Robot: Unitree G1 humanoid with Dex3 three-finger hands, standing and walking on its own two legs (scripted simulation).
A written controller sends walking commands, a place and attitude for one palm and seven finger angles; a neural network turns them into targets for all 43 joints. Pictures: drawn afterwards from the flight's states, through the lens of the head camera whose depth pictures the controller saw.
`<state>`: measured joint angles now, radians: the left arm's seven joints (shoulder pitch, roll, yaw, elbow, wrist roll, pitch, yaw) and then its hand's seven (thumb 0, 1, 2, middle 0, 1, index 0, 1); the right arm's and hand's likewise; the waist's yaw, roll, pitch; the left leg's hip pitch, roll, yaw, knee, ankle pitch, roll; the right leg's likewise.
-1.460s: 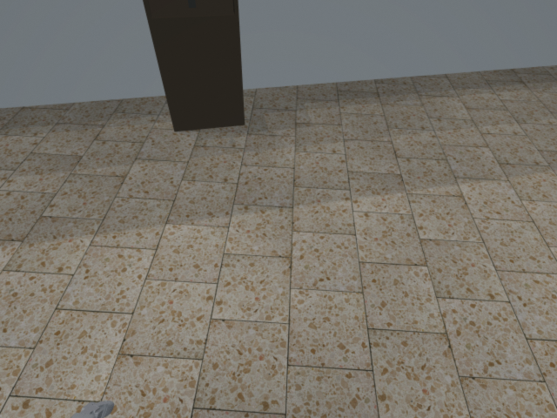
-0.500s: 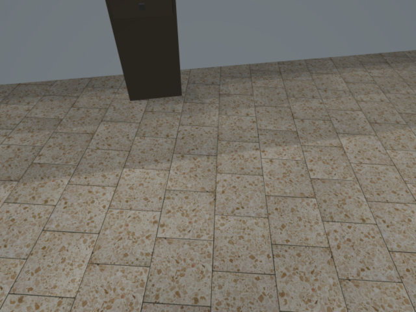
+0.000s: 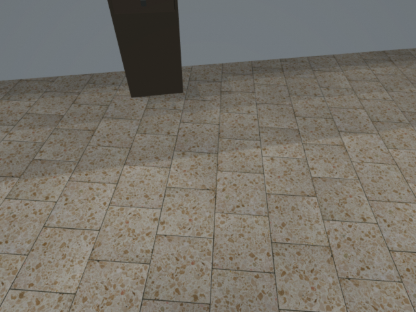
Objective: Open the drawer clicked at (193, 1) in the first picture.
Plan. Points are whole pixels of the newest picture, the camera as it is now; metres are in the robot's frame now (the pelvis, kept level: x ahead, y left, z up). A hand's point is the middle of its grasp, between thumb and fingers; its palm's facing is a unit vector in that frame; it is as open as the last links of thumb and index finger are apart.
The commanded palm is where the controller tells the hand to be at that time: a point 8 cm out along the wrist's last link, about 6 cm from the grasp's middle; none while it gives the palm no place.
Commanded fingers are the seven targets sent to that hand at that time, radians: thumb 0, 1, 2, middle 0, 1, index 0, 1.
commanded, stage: look at it before walking up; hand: left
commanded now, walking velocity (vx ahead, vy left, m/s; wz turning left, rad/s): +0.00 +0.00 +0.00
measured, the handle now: (143, 1) +1.80 +0.51 -0.06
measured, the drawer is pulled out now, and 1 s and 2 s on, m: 0.00 0.00 0.00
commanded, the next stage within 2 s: walk to a spot facing it in 0.28 s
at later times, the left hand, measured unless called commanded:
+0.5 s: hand out of the picture +0.08 +0.24 -0.16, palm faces -0.02 -0.95 -0.32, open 7.4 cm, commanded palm none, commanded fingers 0.00 0.90 0.90 -0.20 -0.30 -0.20 -0.30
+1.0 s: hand (122, 289) +0.20 +0.21 -0.18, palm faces +0.04 -0.99 -0.14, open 7.3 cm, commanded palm none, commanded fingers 0.00 0.90 0.90 -0.20 -0.30 -0.20 -0.30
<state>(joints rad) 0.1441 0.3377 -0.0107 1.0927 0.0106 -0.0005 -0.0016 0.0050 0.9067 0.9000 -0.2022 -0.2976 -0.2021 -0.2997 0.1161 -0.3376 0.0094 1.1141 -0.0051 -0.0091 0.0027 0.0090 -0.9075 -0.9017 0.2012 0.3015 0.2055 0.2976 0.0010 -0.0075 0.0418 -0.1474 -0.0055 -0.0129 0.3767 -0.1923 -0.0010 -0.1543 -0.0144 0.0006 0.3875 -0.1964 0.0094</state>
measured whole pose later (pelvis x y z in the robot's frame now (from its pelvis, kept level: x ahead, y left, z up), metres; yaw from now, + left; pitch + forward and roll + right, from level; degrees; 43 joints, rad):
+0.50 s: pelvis +0.01 +0.00 +0.00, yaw +0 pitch -2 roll +0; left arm 0.16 0.32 -0.01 1.09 0.02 0.01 0.01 0.00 0.91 0.90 -0.20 -0.30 -0.20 -0.30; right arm 0.14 -0.32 0.02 1.11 -0.02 0.00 0.00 0.01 -0.91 -0.90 0.20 0.30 0.20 0.30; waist 0.00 0.00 0.01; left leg -0.15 0.00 -0.02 0.41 -0.23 0.00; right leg -0.15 -0.01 -0.01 0.41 -0.23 0.01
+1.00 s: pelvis +0.16 +0.04 +0.00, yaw +4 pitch +0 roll -1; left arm 0.20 0.18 0.04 1.05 0.02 0.00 -0.02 0.01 0.92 0.90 -0.20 -0.30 -0.20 -0.30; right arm 0.52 -0.08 0.00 1.19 -0.01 -0.08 -0.03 0.01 -0.91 -0.90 0.20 0.30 0.20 0.30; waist -0.04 -0.03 0.06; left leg 0.06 -0.02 0.06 0.25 -0.32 0.04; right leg -0.60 -0.11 -0.08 0.95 -0.21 0.02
